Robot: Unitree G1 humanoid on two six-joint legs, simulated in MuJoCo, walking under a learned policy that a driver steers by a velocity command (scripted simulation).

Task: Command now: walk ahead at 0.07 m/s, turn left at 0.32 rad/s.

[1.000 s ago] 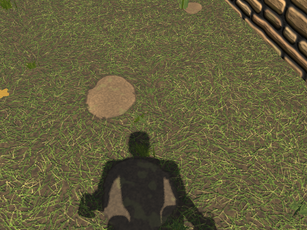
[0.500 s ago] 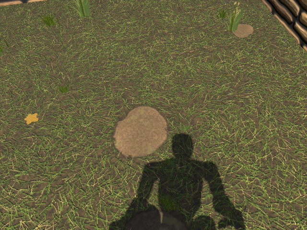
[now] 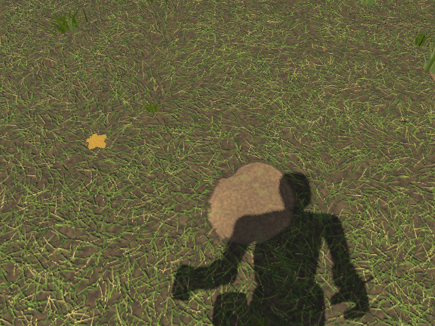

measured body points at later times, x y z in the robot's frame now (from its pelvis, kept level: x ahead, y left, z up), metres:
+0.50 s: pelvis +0.04 -0.06 +0.01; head +0.05 -0.07 +0.46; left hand +0.12 +0.19 -0.12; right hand +0.12 -0.30 -0.14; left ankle +0.07 +0.04 -0.74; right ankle +0.03 -0.15 -0.74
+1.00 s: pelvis +0.15 -0.01 -0.01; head +0.16 +0.01 +0.44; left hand +0.07 +0.24 -0.16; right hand +0.25 -0.27 -0.13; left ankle +0.18 +0.08 -0.74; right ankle +0.03 -0.14 -0.72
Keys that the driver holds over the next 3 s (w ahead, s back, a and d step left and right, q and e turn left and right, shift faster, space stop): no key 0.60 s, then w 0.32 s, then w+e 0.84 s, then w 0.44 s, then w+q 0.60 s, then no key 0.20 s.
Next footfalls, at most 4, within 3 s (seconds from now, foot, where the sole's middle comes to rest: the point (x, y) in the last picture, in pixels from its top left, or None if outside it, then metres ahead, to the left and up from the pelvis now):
0.28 right None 0.07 -0.15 -0.77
0.96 left None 0.22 0.09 -0.77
1.46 right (241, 291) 0.52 -0.08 -0.77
2.00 left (229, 189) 0.89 -0.06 -0.77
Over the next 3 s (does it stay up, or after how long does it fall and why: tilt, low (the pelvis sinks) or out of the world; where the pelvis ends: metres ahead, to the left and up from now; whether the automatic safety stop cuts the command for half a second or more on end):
stays up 1.14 -0.27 0.00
